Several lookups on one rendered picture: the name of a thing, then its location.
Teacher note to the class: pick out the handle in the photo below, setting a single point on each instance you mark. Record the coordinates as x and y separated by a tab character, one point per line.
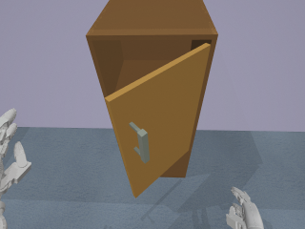
143	142

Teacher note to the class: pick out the right robot hand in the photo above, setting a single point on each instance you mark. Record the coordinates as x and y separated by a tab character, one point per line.
246	216

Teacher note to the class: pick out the left robot hand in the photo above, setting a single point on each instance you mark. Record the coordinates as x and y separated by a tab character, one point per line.
19	168

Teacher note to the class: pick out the cupboard door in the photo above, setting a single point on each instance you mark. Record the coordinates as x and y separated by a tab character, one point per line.
164	103

